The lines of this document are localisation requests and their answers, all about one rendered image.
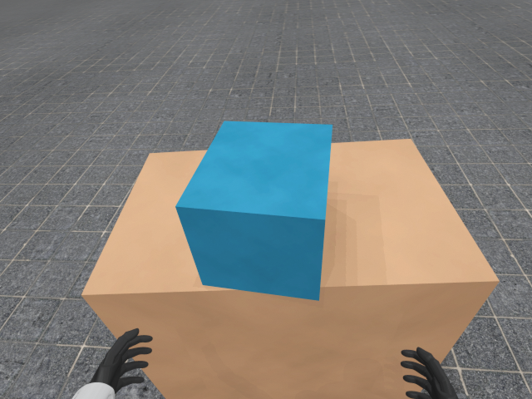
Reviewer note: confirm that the left robot hand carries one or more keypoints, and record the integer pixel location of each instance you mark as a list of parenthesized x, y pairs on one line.
[(113, 366)]

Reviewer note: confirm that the pedestal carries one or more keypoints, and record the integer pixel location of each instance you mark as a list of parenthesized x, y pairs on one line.
[(400, 271)]

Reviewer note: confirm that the right robot hand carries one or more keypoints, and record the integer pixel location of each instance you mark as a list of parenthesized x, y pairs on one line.
[(437, 384)]

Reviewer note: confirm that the left robot forearm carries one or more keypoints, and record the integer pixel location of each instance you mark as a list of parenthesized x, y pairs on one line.
[(95, 390)]

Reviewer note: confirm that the carton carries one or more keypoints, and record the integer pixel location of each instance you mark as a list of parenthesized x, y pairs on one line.
[(254, 211)]

